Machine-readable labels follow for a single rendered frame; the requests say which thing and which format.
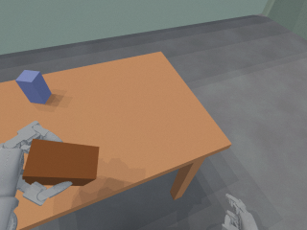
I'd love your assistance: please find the robot right hand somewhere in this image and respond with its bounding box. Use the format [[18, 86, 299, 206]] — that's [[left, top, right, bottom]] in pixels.
[[222, 194, 259, 230]]

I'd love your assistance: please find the left robot forearm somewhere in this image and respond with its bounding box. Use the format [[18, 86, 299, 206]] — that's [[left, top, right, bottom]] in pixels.
[[0, 196, 19, 230]]

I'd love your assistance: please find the sponge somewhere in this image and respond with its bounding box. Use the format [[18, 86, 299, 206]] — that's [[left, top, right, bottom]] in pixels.
[[22, 138, 100, 186]]

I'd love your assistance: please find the robot left hand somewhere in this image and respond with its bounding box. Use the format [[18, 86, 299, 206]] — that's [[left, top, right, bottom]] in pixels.
[[0, 121, 73, 206]]

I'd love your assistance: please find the table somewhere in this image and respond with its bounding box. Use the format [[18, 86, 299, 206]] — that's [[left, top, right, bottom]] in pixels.
[[0, 51, 232, 230]]

